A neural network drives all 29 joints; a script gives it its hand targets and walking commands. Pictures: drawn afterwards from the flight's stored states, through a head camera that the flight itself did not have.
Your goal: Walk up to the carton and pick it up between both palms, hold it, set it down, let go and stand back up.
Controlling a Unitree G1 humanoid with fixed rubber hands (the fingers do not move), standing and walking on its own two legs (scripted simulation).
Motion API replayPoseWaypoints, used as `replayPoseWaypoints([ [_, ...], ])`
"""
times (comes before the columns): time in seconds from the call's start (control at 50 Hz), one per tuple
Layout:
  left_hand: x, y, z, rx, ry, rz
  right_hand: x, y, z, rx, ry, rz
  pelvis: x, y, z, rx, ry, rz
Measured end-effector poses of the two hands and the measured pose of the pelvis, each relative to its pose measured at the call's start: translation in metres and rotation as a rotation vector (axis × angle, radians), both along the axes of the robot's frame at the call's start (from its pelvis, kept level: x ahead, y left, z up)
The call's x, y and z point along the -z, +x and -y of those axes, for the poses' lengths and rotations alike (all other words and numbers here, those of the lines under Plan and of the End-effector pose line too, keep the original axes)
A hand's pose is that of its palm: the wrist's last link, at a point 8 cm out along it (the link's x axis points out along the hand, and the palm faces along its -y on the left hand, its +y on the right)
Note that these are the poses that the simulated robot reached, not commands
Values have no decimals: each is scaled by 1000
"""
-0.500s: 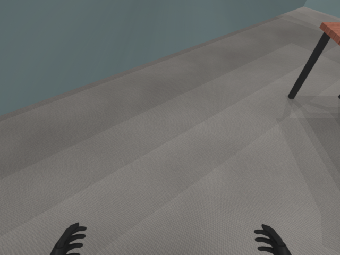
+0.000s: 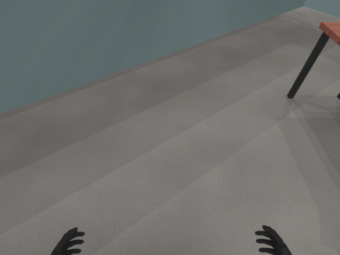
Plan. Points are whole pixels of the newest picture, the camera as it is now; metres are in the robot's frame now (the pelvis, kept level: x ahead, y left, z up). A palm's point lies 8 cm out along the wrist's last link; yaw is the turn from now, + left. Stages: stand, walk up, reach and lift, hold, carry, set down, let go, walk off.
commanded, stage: stand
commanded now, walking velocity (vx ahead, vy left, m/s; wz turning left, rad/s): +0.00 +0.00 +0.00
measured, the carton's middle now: out of the picture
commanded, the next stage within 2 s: walk up in 0.28 s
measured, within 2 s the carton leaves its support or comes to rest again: neither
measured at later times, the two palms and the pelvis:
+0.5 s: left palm out of the picture +0.12 +0.27 -0.09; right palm out of the picture +0.11 -0.27 -0.10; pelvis +0.00 +0.00 +0.00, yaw +0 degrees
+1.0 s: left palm (102, 217) +0.23 +0.19 -0.09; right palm out of the picture +0.09 -0.43 -0.09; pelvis +0.06 -0.08 +0.00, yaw -19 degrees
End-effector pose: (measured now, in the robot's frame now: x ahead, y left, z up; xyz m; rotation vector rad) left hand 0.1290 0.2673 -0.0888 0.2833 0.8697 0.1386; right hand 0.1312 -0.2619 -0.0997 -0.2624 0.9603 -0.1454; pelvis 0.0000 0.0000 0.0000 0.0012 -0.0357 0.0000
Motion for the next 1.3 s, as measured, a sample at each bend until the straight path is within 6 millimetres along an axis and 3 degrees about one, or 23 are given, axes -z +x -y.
replayPoseWaypoints([
  [0.3, 4, -10, -4, -10, -1, -48, 6, -24, 1, 17, 1, -80, -3, -1, -2, 0, -2, -13],
  [0.48, 3, -13, -3, -9, 2, -58, 4, -17, 2, 13, 4, -63, -4, -2, 1, 1, 1, -14],
  [0.54, 3, -9, 1, 33, -22, -95, 0, -22, 13, 46, -2, -42, -6, -1, 2, 23, 7, -7],
  [0.68, -18, 36, 18, 183, 18, -105, -12, -51, 81, 202, -67, -7, -9, 12, 25, 134, 36, 30],
  [0.74, -20, 52, 31, 233, 61, -123, -8, -50, 115, 237, -81, 13, -3, 18, 43, 183, 54, 22],
  [0.8, -9, 60, 49, 264, 95, -160, 4, -41, 146, 257, -88, 34, 11, 21, 62, 224, 42, 13],
  [0.9, -8, 71, 66, 302, 114, -240, -3, -35, 162, 298, -77, 28, 4, 38, 75, 286, 11, -30],
  [1.02, 8, 112, 84, 369, 82, -295, -14, -40, 172, 357, -122, -46, 0, 68, 81, 347, -23, -90],
  [1.08, 13, 143, 101, 401, 48, -278, -24, -47, 174, 395, -157, -78, -4, 89, 84, 372, -12, -83],
  [1.18, -1, 208, 137, 483, 23, -216, -46, -67, 177, 498, -178, -118, -19, 127, 97, 449, -12, -30],
  [1.3, -11, 282, 185, 568, 23, -142, -40, -65, 185, 577, -153, -125, -18, 169, 119, 523, -3, 11],
])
